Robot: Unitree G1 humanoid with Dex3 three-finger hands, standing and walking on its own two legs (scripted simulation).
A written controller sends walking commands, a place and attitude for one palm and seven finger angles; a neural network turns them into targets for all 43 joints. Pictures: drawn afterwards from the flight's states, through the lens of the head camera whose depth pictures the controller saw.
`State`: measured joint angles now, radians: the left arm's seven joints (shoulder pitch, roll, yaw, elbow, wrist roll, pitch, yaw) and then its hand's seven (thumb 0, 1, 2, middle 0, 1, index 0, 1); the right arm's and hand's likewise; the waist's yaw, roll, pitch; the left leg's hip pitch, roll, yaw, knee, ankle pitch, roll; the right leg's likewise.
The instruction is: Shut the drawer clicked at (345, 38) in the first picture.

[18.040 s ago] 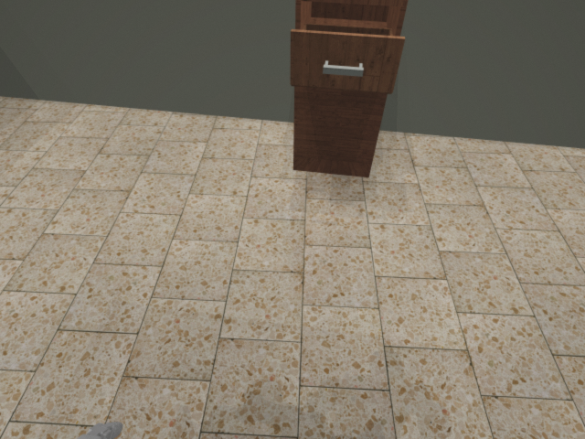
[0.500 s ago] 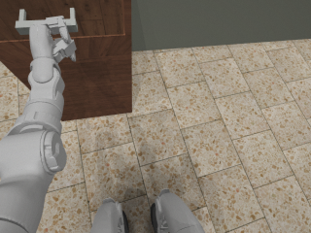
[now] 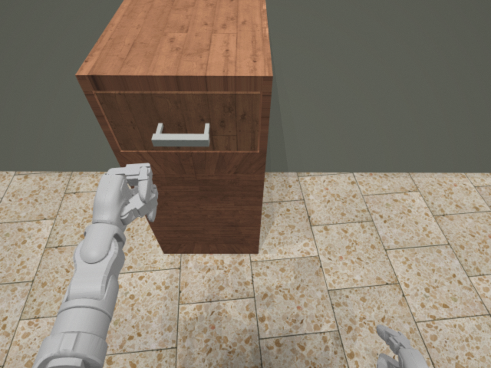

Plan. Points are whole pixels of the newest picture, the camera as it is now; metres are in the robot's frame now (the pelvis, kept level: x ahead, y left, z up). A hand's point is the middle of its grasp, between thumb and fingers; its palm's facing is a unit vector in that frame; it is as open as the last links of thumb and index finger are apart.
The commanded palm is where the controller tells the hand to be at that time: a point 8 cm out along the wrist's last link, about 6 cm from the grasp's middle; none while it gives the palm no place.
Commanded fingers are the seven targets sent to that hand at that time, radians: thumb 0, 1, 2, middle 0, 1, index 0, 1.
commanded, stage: draw the hand back to the body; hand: left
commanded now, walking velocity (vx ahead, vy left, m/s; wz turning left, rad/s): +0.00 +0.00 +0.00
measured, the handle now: (182, 133) +0.62 +0.16 -0.01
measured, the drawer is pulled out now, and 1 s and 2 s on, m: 0.00 0.00 0.00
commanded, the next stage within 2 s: step back with the hand held close in 0.84 s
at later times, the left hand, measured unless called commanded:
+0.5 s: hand (35, 272) +0.21 +0.23 +0.17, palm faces +0.29 -0.91 -0.30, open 3.3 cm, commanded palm +0.16 +0.28 +0.19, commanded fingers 0.00 0.90 0.90 -1.40 -1.60 -1.40 -1.60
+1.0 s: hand out of the picture +0.17 +0.25 +0.19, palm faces +0.40 -0.84 -0.38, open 3.3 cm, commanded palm +0.11 +0.29 +0.21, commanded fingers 0.00 0.90 0.90 -1.40 -1.60 -1.40 -1.60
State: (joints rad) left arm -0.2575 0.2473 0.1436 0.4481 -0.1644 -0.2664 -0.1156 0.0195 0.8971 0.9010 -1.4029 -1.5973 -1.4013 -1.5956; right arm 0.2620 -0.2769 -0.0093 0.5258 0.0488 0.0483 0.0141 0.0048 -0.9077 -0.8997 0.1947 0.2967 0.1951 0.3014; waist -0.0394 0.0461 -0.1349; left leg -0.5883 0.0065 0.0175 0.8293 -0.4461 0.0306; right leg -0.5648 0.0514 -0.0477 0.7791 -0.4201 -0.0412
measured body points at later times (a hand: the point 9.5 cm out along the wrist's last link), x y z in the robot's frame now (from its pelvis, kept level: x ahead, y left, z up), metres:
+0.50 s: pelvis -0.01 +0.01 +0.04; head -0.04 +0.00 +0.49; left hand +0.19 +0.28 +0.18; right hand +0.18 -0.19 -0.04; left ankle -0.03 +0.10 -0.70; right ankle -0.02 -0.10 -0.70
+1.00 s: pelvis -0.02 +0.01 +0.04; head -0.04 -0.01 +0.49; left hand +0.14 +0.29 +0.21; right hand +0.17 -0.21 -0.04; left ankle -0.02 +0.10 -0.70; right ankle -0.02 -0.10 -0.70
